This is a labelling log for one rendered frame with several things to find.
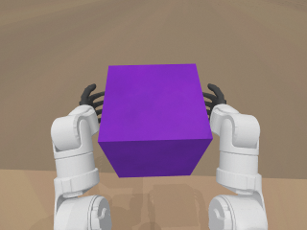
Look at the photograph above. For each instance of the carton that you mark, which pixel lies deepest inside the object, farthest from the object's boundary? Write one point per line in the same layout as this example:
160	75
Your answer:
154	120

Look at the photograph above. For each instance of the robot left upper arm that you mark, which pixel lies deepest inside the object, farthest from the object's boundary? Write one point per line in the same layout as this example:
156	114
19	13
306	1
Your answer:
90	212

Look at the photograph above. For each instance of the robot left hand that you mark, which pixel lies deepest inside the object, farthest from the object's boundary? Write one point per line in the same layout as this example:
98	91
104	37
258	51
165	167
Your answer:
88	100

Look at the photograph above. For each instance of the robot right forearm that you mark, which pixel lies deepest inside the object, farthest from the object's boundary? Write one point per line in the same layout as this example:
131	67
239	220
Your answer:
239	147

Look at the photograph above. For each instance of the robot right hand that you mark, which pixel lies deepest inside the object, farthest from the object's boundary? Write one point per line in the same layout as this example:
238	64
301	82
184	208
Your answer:
218	99

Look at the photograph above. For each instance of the robot left forearm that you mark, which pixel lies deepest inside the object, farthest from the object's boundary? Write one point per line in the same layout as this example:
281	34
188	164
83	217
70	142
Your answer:
72	146

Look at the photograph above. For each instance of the robot right upper arm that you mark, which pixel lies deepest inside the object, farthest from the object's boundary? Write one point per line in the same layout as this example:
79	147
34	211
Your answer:
236	212

